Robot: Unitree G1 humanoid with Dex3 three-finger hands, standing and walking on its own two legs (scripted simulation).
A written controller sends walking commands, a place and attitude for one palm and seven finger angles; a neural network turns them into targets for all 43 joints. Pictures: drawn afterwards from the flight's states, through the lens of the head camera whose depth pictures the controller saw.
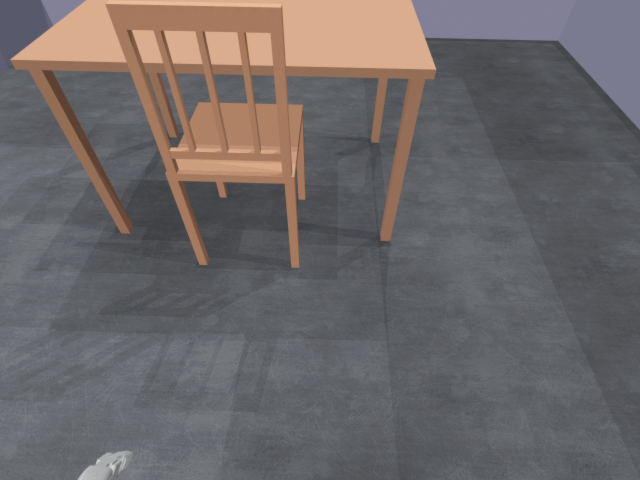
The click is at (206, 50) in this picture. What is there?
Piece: chair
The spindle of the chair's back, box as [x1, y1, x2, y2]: [195, 31, 228, 152]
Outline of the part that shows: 195,31 221,148 223,152 227,152 228,147 204,32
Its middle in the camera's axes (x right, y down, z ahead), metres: -0.28 -0.37 +1.02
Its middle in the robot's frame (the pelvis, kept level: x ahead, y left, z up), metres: +1.00 +0.33 -0.05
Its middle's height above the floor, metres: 0.72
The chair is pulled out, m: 0.00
